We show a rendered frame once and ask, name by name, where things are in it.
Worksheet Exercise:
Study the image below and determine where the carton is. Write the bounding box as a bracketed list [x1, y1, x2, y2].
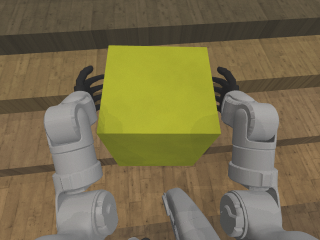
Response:
[96, 45, 221, 166]

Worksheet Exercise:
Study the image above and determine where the left robot hand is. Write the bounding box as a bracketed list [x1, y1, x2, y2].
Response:
[74, 65, 105, 111]

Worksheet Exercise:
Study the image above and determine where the right robot thigh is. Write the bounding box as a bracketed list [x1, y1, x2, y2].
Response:
[161, 187, 221, 240]

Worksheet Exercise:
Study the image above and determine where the right robot forearm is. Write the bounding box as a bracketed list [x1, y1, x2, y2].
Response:
[220, 90, 283, 223]

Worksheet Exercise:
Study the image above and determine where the right robot upper arm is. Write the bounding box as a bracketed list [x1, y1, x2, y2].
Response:
[220, 190, 319, 240]

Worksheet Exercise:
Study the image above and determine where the left robot forearm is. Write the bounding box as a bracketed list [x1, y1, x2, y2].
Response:
[43, 91, 103, 231]

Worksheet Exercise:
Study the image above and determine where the right robot hand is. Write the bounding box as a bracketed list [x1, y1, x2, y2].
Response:
[212, 66, 239, 112]

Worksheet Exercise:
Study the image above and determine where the right robot shin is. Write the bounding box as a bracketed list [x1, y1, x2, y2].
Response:
[169, 215, 180, 240]

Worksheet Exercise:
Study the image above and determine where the left robot upper arm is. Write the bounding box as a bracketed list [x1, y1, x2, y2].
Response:
[35, 189, 119, 240]

